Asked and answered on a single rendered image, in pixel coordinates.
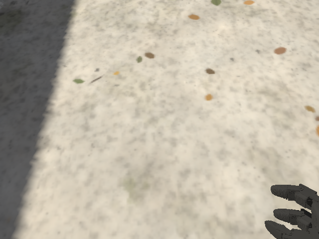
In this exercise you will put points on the robot right hand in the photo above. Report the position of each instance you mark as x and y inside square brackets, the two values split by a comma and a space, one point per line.
[306, 221]

